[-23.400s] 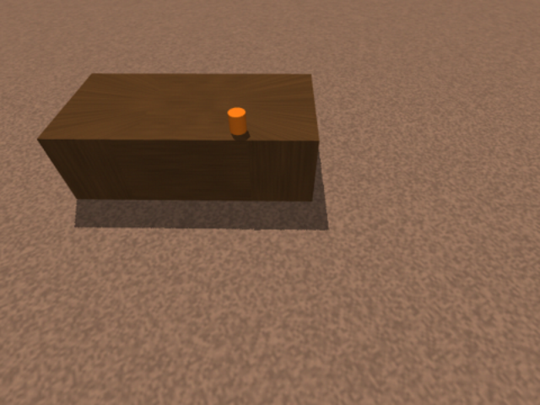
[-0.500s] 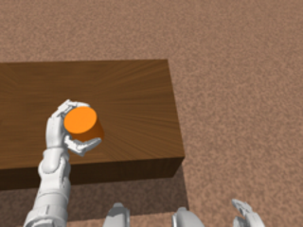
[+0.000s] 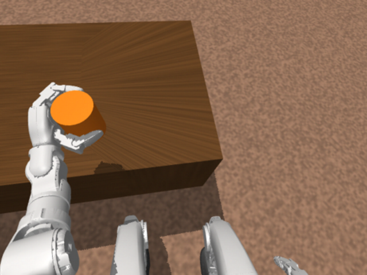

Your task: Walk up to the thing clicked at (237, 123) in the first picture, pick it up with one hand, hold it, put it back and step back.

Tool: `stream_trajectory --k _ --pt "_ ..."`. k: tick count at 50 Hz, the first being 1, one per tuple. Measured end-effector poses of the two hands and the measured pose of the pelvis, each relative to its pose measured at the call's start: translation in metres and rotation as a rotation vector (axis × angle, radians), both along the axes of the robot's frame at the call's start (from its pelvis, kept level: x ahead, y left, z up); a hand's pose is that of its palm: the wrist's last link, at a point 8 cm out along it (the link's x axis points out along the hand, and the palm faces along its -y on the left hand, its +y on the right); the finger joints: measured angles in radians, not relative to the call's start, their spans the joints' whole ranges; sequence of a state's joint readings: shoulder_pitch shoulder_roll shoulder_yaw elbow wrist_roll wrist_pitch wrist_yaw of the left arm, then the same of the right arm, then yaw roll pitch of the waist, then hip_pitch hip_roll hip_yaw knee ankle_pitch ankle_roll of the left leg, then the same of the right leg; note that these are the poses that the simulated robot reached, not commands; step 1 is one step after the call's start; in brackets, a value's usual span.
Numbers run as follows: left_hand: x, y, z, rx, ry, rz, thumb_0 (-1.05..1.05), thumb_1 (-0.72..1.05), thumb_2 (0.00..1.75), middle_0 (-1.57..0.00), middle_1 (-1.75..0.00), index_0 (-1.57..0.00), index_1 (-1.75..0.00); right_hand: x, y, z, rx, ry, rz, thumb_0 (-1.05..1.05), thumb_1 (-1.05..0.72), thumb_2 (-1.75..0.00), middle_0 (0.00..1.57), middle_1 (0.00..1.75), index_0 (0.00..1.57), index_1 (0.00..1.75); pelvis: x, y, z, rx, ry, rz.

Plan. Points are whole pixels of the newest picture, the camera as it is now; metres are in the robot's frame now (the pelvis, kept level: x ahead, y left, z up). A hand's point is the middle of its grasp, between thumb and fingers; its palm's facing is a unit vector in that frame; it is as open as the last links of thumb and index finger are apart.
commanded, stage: crouch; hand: left
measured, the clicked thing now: (81, 119) +0.45 +0.21 +0.01
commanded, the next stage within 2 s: lower in 0.30 s
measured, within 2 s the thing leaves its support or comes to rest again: rests again in 1.66 s
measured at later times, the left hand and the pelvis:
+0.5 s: hand (85, 121) +0.47 +0.22 -0.04, palm faces +0.15 -0.99 -0.02, open 10.9 cm; pelvis -0.01 +0.00 -0.05, yaw -1 degrees
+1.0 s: hand (92, 133) +0.48 +0.22 -0.12, palm faces +0.14 -0.99 -0.03, open 11.0 cm; pelvis -0.03 +0.00 -0.11, yaw -3 degrees
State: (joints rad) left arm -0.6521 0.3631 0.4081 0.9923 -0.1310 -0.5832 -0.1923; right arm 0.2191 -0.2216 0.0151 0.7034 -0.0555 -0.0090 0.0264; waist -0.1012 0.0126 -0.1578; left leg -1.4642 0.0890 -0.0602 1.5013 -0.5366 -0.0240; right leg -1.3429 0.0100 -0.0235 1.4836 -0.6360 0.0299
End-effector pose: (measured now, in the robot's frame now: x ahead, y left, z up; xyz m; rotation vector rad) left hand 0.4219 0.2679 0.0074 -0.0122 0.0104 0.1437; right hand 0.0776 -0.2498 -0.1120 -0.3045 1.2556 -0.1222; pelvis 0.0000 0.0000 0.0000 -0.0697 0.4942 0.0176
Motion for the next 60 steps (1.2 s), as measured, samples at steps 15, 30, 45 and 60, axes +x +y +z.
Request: stream_trajectory --k 15,30,45,60 --pt "0.015 0.003 -0.034 0.016 0.014 -0.001 -0.01 -0.55 1.04 -0.71 -1.06 -0.72 -1.04 0.0 -0.005 -0.027 -0.026 0.022 0.017 0.01 -0.92 -0.91 0.2 0.3 0.21 0.3 -0.007 0.0 -0.03 -0.013 0.052 -0.005" --pt "0.022 0.003 -0.071 0.019 0.046 0.008 -0.01 -0.55 1.04 -0.71 -1.06 -0.72 -1.05 -0.008 -0.014 -0.058 -0.029 0.051 0.019 0.01 -0.93 -0.91 0.2 0.3 0.21 0.3 -0.012 -0.005 -0.059 -0.011 0.09 -0.021" --pt "0.025 0.007 -0.114 0.041 0.015 -0.005 -0.01 -0.55 1.05 -0.71 -1.07 -0.72 -1.06 -0.022 -0.014 -0.104 -0.042 0.086 0.026 0.01 -0.93 -0.91 0.2 0.3 0.21 0.3 -0.025 -0.005 -0.105 -0.02 0.104 -0.036" --pt "0.027 0.004 -0.141 0.045 0.032 -0.006 -0.01 -0.56 1.05 -0.71 -1.07 -0.72 -1.06 -0.032 -0.013 -0.13 -0.044 0.1 0.015 0.01 -0.92 -0.91 0.2 0.3 0.21 0.3 -0.03 -0.004 -0.131 -0.02 0.109 -0.043"
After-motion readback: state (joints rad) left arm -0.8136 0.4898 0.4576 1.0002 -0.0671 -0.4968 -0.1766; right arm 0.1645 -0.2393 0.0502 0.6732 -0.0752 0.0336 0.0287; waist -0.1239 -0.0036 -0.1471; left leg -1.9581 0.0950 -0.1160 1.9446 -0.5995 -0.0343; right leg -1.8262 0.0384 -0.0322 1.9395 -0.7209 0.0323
